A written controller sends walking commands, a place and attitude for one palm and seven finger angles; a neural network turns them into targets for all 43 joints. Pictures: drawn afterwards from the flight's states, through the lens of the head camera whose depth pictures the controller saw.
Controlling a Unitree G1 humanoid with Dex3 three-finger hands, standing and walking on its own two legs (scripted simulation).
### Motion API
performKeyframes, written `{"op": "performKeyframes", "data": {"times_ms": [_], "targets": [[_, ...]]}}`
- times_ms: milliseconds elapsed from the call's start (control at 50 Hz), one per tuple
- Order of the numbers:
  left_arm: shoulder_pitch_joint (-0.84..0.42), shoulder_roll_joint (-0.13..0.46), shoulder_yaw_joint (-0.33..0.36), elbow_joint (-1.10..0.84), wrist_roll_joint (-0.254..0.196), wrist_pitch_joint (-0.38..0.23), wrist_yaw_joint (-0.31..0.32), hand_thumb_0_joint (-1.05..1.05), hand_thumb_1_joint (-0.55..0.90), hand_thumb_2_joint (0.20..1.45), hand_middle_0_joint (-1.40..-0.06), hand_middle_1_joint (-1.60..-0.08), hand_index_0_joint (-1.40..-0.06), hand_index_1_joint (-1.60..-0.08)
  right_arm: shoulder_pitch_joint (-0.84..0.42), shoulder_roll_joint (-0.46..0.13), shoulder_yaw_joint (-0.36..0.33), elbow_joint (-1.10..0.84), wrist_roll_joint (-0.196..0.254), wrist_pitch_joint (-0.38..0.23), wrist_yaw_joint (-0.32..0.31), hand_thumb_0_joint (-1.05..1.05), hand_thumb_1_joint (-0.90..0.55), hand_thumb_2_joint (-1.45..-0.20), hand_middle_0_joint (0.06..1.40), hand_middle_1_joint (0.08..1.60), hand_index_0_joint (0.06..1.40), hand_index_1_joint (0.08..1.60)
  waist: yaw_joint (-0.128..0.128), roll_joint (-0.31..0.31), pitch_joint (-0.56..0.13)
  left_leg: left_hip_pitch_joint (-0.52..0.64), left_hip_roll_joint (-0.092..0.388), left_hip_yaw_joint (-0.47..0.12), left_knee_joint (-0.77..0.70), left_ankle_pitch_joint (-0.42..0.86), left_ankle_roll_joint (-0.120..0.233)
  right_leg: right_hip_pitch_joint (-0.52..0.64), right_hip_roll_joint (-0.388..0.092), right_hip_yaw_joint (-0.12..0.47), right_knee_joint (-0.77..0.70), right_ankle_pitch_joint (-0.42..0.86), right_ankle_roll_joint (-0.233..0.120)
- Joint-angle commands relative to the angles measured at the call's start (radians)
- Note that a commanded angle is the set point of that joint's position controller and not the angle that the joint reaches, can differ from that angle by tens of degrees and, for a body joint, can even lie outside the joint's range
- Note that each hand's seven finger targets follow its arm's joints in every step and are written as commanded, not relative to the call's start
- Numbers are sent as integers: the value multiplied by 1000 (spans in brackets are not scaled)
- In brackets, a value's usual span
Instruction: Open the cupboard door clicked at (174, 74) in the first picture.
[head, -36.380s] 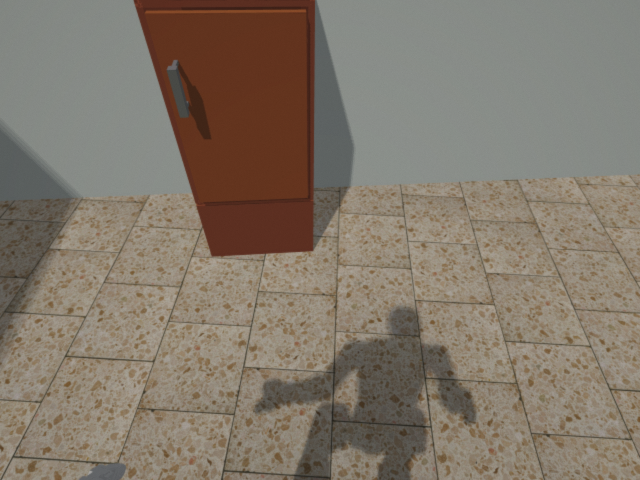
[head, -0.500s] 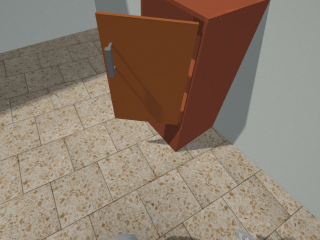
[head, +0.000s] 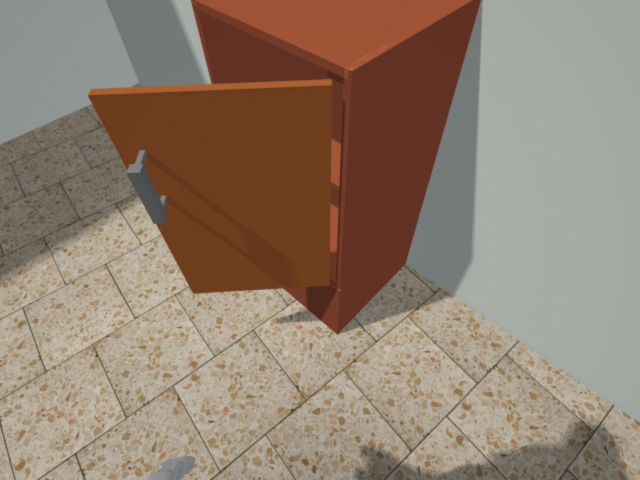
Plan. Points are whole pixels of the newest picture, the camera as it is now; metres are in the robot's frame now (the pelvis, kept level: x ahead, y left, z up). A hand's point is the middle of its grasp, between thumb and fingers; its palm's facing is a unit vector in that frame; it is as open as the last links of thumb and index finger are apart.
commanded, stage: come to a stop and stand still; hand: left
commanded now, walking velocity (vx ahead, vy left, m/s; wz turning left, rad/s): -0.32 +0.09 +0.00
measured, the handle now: (151, 187) +0.59 +0.32 -0.02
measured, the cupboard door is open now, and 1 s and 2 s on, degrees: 47 47 47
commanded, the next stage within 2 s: look again from close up in 1.44 s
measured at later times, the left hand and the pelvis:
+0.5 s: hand out of the picture -0.01 +0.24 -0.17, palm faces +0.06 -0.98 -0.20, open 7.4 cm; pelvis -0.02 +0.04 +0.01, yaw +0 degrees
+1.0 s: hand out of the picture -0.02 +0.15 -0.17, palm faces +0.03 -0.98 -0.17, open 7.3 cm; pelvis -0.02 -0.02 +0.01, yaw +1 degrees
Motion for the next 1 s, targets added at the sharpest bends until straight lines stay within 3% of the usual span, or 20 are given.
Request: {"op": "performKeyframes", "data": {"times_ms": [0, 60, 100, 140, 180, 200, 220, 240, 300, 460, 540, 600, 620, 640, 660, 680, 700, 720, 820, 980], "targets": [[175, 178, 37, 18, 0, 7, 42, 0, 900, 900, -200, -300, -200, -300, 7, -83, -33, -60, 14, 23, -16, 0, -900, -900, 200, 300, 200, 300, 83, -231, -168, -220, 30, -83, 216, -183, -45, 361, -334, 230, -82, 1197, -206], [128, 188, 56, -1, 6, 19, 44, 0, 900, 900, -200, -300, -200, -300, -25, -73, -40, -66, 10, 42, -11, 0, -900, -900, 200, 300, 200, 300, 73, -147, -145, -247, 11, -92, 237, -149, -54, 335, -303, 185, -87, 1087, -181], [101, 188, 63, -15, 9, 26, 42, 0, 900, 900, -200, -300, -200, -300, -24, -67, -47, -75, 7, 51, -7, 0, -900, -900, 200, 300, 200, 300, 63, -165, -143, -215, 0, -83, 212, -92, -57, 284, -277, 153, -96, 963, -164], [67, 174, 71, -37, 11, 35, 40, 0, 900, 900, -200, -300, -200, -300, -13, -64, -53, -82, 1, 58, -4, 0, -900, -900, 200, 300, 200, 300, 42, -174, -115, -156, 6, -79, 139, 4, -56, 171, -255, 135, -103, 746, -142], [39, 157, 68, -51, 6, 46, 34, 0, 900, 900, -200, -300, -200, -300, 21, -74, -56, -83, -4, 52, 2, 0, -900, -900, 200, 300, 200, 300, 10, -145, -91, -19, 28, -71, -66, 207, -44, 26, -205, 113, -61, 409, -79], [58, 112, 59, -61, 4, 56, 27, 0, 900, 900, -200, -300, -200, -300, 9, -111, -61, -99, -12, 43, 3, 0, -900, -900, 200, 300, 200, 300, 21, 11, -90, 11, 131, -200, -144, 280, 3, -65, -111, 69, 19, 111, -23], [78, 59, 50, -79, -6, 66, 23, 0, 900, 900, -200, -300, -200, -300, -21, -188, -70, -138, -22, 34, 1, 0, -900, -900, 200, 300, 200, 300, 31, 235, -62, -115, 312, -405, -261, 358, 106, -71, -13, 5, 141, -173, 31], [67, 74, 49, -83, -1, 75, 25, 0, 900, 900, -200, -300, -200, -300, -73, -208, -72, -162, -27, 31, -5, 0, -900, -900, 200, 300, 200, 300, 19, 223, -37, -224, 362, -456, -339, 212, 171, -38, 16, 64, 305, -310, 21], [116, 79, 54, -37, 9, 76, 9, 0, 900, 900, -200, -300, -200, -300, -177, -175, -48, -189, -28, 15, -21, 0, -900, -900, 200, 300, 200, 300, 66, 122, 5, -211, 299, -381, -344, 89, 149, -91, -4, 150, 425, -216, 16], [121, 82, 38, -20, 3, 65, -8, 0, 900, 900, -200, -300, -200, -300, -92, -222, -67, -149, -20, 9, -24, 0, -900, -900, 200, 300, 200, 300, 7, 93, -96, 67, 315, -326, -280, 389, 161, -106, -10, 99, 267, -225, 44], [144, 63, 30, -6, 2, 60, -8, 0, 900, 900, -200, -300, -200, -300, -103, -229, -74, -137, -21, 13, -17, 0, -900, -900, 200, 300, 200, 300, 5, 122, -103, 35, 287, -305, -263, 341, 147, -15, 4, 62, 122, -225, 35], [231, 61, 25, 30, 4, 49, -3, 0, 900, 900, -200, -300, -200, -300, -139, -214, -71, -128, -10, 16, -11, 0, -900, -900, 200, 300, 200, 300, 49, 94, -94, -63, 227, -255, -219, 224, 98, 133, 15, 33, -127, -28, 27], [251, 82, 26, 39, 6, 41, 2, 0, 900, 900, -200, -300, -200, -300, -137, -184, -67, -127, -6, 17, -8, 0, -900, -900, 200, 300, 200, 300, 53, 46, -85, -110, 175, -214, -177, 179, 57, 185, -16, 75, -224, 22, 16], [239, 115, 27, 39, 8, 35, 8, 0, 900, 900, -200, -300, -200, -300, -138, -145, -60, -127, -1, 19, -3, 0, -900, -900, 200, 300, 200, 300, 41, -52, -52, -152, 103, -153, -132, 109, 12, 160, -98, 184, -275, -18, -20], [213, 144, 24, 36, 5, 31, 9, 0, 900, 900, -200, -300, -200, -300, -138, -113, -48, -127, -2, 21, 4, 0, -900, -900, 200, 300, 200, 300, 30, -112, -34, -116, 52, -103, -100, 100, -11, 79, -173, 226, -318, -70, -53], [187, 147, 18, 41, 3, 26, 8, 0, 900, 900, -200, -300, -200, -300, -145, -99, -41, -120, -7, 20, 10, 0, -900, -900, 200, 300, 200, 300, 21, -127, -31, -65, 29, -99, -95, 164, -14, 28, -164, 226, -308, -33, -57], [172, 127, 15, 46, 1, 16, 12, 0, 900, 900, -200, -300, -200, -300, -127, -97, -38, -104, -13, 21, 9, 0, -900, -900, 200, 300, 200, 300, 20, -222, -31, -49, 41, -103, -90, 198, -13, 35, -130, 199, -297, 16, -51], [163, 109, 7, 52, -2, 14, 15, 0, 900, 900, -200, -300, -200, -300, -118, -110, -38, -83, -13, 20, 9, 0, -900, -900, 200, 300, 200, 300, 20, -225, 10, -41, 54, -108, -93, 226, -12, 13, -124, 175, -289, 38, -44], [197, 80, 2, 78, -9, 21, 18, 0, 900, 900, -200, -300, -200, -300, -66, -100, -28, -21, -12, 18, 0, 0, -900, -900, 200, 300, 200, 300, 29, -13, 55, -40, 91, -136, -143, 263, -8, 27, -74, 142, -273, -50, -24], [241, 63, 2, 98, -13, 17, 23, 0, 900, 900, -200, -300, -200, -300, -30, -83, -21, 7, -10, 14, -9, 0, -900, -900, 200, 300, 200, 300, 40, -39, 23, -37, 96, -136, -137, 322, -8, 102, -73, 129, -262, 54, -28]]}}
